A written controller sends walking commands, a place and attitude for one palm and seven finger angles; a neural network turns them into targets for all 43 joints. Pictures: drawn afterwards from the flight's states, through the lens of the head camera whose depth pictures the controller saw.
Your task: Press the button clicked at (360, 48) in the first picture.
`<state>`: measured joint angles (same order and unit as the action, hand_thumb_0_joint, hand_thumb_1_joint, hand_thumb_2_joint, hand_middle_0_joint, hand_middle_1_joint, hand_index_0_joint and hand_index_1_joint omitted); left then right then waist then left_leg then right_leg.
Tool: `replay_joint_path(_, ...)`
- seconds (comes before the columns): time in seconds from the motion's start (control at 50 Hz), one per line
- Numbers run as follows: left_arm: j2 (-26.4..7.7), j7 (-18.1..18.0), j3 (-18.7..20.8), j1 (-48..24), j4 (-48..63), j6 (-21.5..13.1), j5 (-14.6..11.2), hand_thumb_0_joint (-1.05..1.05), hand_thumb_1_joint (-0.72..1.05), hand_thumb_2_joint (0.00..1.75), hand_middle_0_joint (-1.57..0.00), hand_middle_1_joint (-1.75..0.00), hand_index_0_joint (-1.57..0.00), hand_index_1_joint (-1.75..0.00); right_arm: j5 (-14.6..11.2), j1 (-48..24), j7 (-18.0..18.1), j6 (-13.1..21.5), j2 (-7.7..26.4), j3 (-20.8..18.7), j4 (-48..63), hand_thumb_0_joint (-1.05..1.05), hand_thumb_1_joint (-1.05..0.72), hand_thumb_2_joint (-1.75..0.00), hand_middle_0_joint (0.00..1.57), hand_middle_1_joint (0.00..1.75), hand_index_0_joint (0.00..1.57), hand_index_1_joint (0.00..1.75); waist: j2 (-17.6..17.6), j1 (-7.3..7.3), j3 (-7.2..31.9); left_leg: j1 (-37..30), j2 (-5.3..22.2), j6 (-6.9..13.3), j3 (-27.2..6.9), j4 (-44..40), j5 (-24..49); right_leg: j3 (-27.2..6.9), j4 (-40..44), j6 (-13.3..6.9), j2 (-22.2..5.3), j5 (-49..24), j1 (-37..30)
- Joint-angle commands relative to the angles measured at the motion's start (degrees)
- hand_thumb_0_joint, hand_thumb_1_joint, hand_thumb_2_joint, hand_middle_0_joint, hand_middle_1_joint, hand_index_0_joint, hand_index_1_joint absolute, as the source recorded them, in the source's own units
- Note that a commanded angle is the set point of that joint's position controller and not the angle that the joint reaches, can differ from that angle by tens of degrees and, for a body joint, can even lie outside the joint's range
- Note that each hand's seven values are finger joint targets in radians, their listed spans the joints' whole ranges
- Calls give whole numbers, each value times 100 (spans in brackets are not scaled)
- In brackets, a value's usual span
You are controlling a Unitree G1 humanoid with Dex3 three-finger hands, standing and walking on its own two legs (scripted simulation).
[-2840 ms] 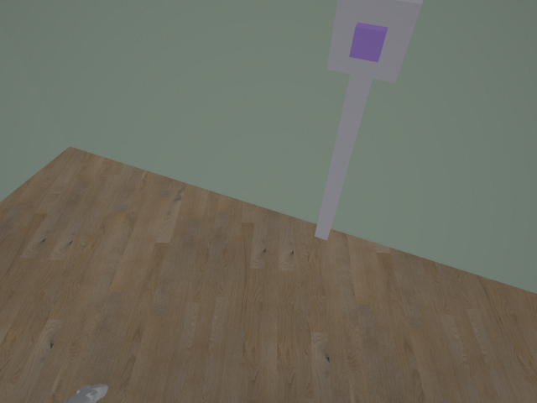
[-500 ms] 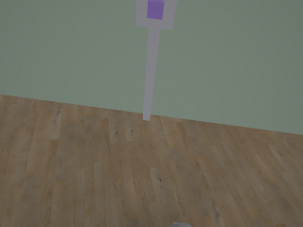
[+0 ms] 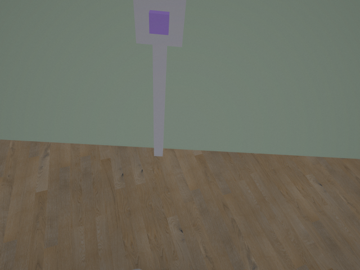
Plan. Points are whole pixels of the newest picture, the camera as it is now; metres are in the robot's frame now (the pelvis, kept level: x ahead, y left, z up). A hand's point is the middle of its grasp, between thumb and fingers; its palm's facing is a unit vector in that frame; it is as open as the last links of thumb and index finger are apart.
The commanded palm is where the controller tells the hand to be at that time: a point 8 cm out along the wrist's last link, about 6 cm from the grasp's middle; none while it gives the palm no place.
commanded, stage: take the last steps up to it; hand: left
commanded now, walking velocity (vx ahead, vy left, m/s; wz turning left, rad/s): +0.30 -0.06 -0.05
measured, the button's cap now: (159, 22) +0.90 +0.13 +0.14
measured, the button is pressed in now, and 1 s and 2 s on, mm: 0 0 0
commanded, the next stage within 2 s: come to a stop and stand still in 0.88 s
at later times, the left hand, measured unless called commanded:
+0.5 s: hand (129, 221) +0.27 +0.15 -0.16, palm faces -0.08 -0.98 -0.17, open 7.4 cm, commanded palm none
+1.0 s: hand (127, 209) +0.32 +0.16 -0.18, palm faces +0.05 -0.99 -0.12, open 7.3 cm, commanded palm none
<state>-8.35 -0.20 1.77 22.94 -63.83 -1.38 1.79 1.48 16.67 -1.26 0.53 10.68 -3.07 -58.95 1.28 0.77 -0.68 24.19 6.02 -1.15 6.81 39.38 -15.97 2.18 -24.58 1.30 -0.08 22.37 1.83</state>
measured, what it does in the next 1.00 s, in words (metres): walks ahead: left foot, then right foot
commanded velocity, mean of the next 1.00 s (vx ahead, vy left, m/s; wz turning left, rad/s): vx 0.23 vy -0.05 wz -0.01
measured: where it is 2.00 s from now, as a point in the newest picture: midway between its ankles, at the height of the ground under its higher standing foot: (177, 255)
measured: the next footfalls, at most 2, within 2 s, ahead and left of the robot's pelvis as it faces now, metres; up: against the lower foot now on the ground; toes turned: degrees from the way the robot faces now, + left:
left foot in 0.02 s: +0.11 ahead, +0.11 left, +0.00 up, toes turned +9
right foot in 0.52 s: +0.29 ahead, -0.16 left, +0.00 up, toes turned -11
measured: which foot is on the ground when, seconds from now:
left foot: up 0.00-0.00, down 0.02-0.52, up 0.54-0.86, down 0.88-1.00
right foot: down 0.00-0.02, up 0.04-0.50, down 0.52-0.90, up 0.92-1.00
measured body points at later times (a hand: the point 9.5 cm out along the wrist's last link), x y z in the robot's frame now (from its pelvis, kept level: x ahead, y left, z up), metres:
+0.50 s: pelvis +0.17 -0.02 +0.00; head +0.20 -0.03 +0.45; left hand +0.28 +0.20 -0.14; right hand +0.06 -0.20 -0.15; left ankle +0.07 +0.10 -0.73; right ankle +0.25 -0.15 -0.72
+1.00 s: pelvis +0.36 +0.00 +0.01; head +0.38 +0.03 +0.45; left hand +0.32 +0.22 -0.17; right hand +0.45 -0.24 -0.12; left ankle +0.40 +0.07 -0.73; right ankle +0.28 -0.14 -0.66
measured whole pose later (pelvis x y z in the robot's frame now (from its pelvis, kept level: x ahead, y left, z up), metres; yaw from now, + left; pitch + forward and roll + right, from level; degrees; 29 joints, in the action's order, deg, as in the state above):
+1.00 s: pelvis +0.36 +0.00 +0.01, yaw -1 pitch -1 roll -2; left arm -9.8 0.1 2.6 19.9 -66.1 -0.4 1.4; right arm 1.8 9.3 0.3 3.7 8.3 -1.4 -57.4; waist 2.2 -1.2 -2.2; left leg 16.9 4.6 3.1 11.2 32.8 -15.1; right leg 5.1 -59.8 0.2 -3.3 26.0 18.6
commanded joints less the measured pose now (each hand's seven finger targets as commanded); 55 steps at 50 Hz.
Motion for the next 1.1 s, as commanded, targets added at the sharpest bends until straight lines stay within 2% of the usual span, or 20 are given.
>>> replay_joint_path(0.0, -421, 26, 155, 154, 370, -74, -129, 0, 90, 90, -20, -30, -20, -30, 98, 1851, 206, 320, 1249, -260, -293, 0, -90, -90, 20, 30, 20, 30, -2144, 627, 393, -3035, 1585, 598, -2414, -2084, -687, 350, -2812, -295, 65, 397, 2780)
replay_joint_path(0.02, -492, 14, 134, -110, 540, -67, -72, 0, 90, 90, -20, -30, -20, -30, 62, 2061, 254, 263, 1417, -257, -361, 0, -90, -90, 20, 30, 20, 30, -2318, 674, 440, -2825, 2130, 875, -3571, -2907, -1471, -12, -4066, -324, 219, 1125, 3223)
replay_joint_path(0.04, -566, 15, 140, -471, 591, -40, -22, 0, 90, 90, -20, -30, -20, -30, 24, 1723, 308, 230, 1245, -219, -316, 0, -90, -90, 20, 30, 20, 30, -1692, 599, 85, -2275, 2217, 1026, -3612, -3015, -1859, -271, -4757, -381, -130, 767, 3503)
replay_joint_path(0.08, -460, 115, 163, -746, 535, -42, 27, 0, 90, 90, -20, -30, -20, -30, 26, 977, 304, 307, 691, -94, -148, 0, -90, -90, 20, 30, 20, 30, -621, 294, -668, -1279, 1767, 907, -2638, -3124, -1618, -323, -4810, -294, -553, -177, 3571)
replay_joint_path(0.16, -196, 156, 155, -228, 352, 97, 23, 0, 90, 90, -20, -30, -20, -30, -20, 676, 324, 419, 396, -22, -213, 0, -90, -90, 20, 30, 20, 30, -746, -91, -440, -945, 1147, 763, -1055, -3078, -305, -58, -3907, -91, -657, -782, 2924)
replay_joint_path(0.36, -174, 161, 195, -1691, 888, 35, 3, 0, 90, 90, -20, -30, -20, -30, 36, 1256, 268, 343, 333, -137, -537, 0, -90, -90, 20, 30, 20, 30, -619, 271, -763, -1552, 1209, 961, -712, -2958, 467, 372, -1589, 36, -661, -970, 2870)
replay_joint_path(0.42, -215, 159, 224, -1537, 833, -58, 4, 0, 90, 90, -20, -30, -20, -30, 60, 1168, 267, 307, 412, -162, -567, 0, -90, -90, 20, 30, 20, 30, -767, 167, -489, -1726, 1100, 823, -585, -2385, 933, 614, -842, -65, -420, -929, 2142)
replay_joint_path(0.46, -499, 118, 296, -507, 472, -152, 16, 0, 90, 90, -20, -30, -20, -30, 6, 1082, 243, 299, 324, -137, -588, 0, -90, -90, 20, 30, 20, 30, -350, -336, 60, -1279, 718, 518, -173, -996, 1594, 638, -206, -243, -277, -1269, 414)
replay_joint_path(0.48, -965, 62, 396, 378, 208, -230, 37, 0, 90, 90, -20, -30, -20, -30, -64, 1065, 186, 327, 156, -93, -503, 0, -90, -90, 20, 30, 20, 30, 484, -700, 641, -244, 331, 292, 259, 501, 902, -491, 45, -614, -1266, -876, -959)
replay_joint_path(0.5, -1578, -7, 512, 1022, 42, -261, -11, 0, 90, 90, -20, -30, -20, -30, -94, 955, 168, 343, -119, 19, -238, 0, -90, -90, 20, 30, 20, 30, 1673, -755, 1000, 1180, -403, 117, 275, 2216, -1688, -2478, 627, -1184, -2509, -1412, -1898)
replay_joint_path(0.52, -1586, -41, 500, 855, 53, -251, -74, 0, 90, 90, -20, -30, -20, -30, -89, 712, 182, 300, 96, -19, -182, 0, -90, -90, 20, 30, 20, 30, 1323, -774, 1040, 1336, -157, 189, -391, 3044, -1675, -2617, 908, -1357, -2652, -841, -1396)
replay_joint_path(0.58, -657, -88, 252, -283, 306, -253, -41, 0, 90, 90, -20, -30, -20, -30, 3, 104, 129, 216, 3, -75, -91, 0, -90, -90, 20, 30, 20, 30, 366, -306, -266, 1252, 361, 141, -532, 3052, -418, -1254, 1333, -1014, -2042, -517, 528)
replay_joint_path(0.64, -439, -116, 193, -491, 381, -324, 28, 0, 90, 90, -20, -30, -20, -30, 29, 500, 93, 78, -207, -75, -154, 0, -90, -90, 20, 30, 20, 30, 459, 76, -263, 633, 358, 2, -343, 2125, -285, -310, 1324, -948, -1763, -1455, 1148)
replay_joint_path(0.82, -907, -44, 206, -369, 171, -232, -57, 0, 90, 90, -20, -30, -20, -30, 2, -39, 23, 218, 152, -7, 106, 0, -90, -90, 20, 30, 20, 30, 351, 112, -236, -1044, -66, 18, 279, -746, 568, 30, 549, -732, -1376, -1494, 1168)
replay_joint_path(0.84, -817, -35, 188, -349, 172, -199, -62, 0, 90, 90, -20, -30, -20, -30, 10, 421, 46, 254, 364, -47, -27, 0, -90, -90, 20, 30, 20, 30, -164, 310, -41, -1854, -61, 45, 140, -1113, 673, 217, -215, -596, -1117, -1443, 1463)
replay_joint_path(0.88, -414, 14, 103, -190, 388, -165, -102, 0, 90, 90, -20, -30, -20, -30, 61, 1364, 175, 269, 1358, -232, -246, 0, -90, -90, 20, 30, 20, 30, -2405, 551, 479, -3071, 2009, 896, -2592, -2382, 1115, 754, -3200, -97, -39, 1248, 2995)
replay_joint_path(0.9, -614, -41, 125, -463, 415, -107, -62, 0, 90, 90, -20, -30, -20, -30, 37, 1249, 263, 232, 1246, -189, -284, 0, -90, -90, 20, 30, 20, 30, -2056, 592, 362, -2736, 2141, 988, -2695, -2546, 1080, 97, -4048, -176, -237, 1179, 3158)
replay_joint_path(0.94, -561, 43, 150, -608, 328, -133, -53, 0, 90, 90, -20, -30, -20, -30, 0, 501, 286, 282, 778, -54, -58, 0, -90, -90, 20, 30, 20, 30, -830, 239, -226, -2043, 1780, 989, -1836, -2508, 1454, -57, -4362, -146, -612, 313, 3324)
replay_joint_path(1.0, -223, -10, 95, -134, 43, 24, -76, 0, 90, 90, -20, -30, -20, -30, -43, 86, 359, 365, 406, 104, -79, 0, -90, -90, 20, 30, 20, 30, -754, -137, 19, -1644, 1205, 613, -461, -2297, 4181, -150, -3639, 85, -656, -390, 2428)
replay_joint_path(1.08, -329, -101, 179, -125, 188, 303, -40, 0, 90, 90, -20, -30, -20, -30, -58, 32, 463, 213, 605, -5, -86, 0, -90, -90, 20, 30, 20, 30, -659, -142, 234, -1945, 1334, 733, -275, -1964, 5470, -48, -3168, 169, -442, -498, 2376)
